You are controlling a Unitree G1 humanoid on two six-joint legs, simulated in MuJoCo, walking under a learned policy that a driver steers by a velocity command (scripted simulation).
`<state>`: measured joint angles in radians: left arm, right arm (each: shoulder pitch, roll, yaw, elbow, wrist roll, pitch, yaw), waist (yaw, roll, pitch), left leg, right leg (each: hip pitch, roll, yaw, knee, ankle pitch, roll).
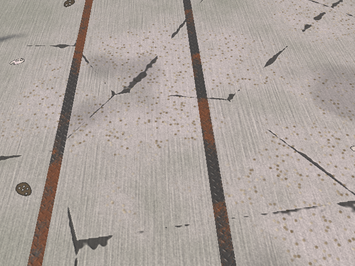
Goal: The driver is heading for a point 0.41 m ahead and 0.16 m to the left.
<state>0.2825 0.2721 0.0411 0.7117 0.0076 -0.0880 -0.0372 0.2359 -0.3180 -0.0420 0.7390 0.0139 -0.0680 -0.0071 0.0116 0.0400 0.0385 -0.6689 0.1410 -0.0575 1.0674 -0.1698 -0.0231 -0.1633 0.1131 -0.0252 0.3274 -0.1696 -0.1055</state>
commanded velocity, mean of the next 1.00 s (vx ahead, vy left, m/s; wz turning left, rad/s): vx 0.27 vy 0.00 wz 0.20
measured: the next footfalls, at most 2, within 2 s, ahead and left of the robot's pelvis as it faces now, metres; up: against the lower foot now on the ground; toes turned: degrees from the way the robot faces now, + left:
left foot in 0.32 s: +0.37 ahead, +0.16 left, +0.00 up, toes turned +13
right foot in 0.74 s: +0.56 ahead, -0.03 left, +0.00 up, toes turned +15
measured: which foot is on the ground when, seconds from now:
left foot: up 0.00-0.30, down 0.32-1.00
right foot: down 0.00-0.34, up 0.36-0.72, down 0.74-1.00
